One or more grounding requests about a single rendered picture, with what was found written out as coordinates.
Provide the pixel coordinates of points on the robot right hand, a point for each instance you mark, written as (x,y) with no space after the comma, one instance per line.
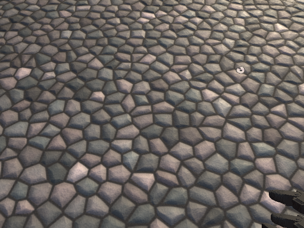
(289,198)

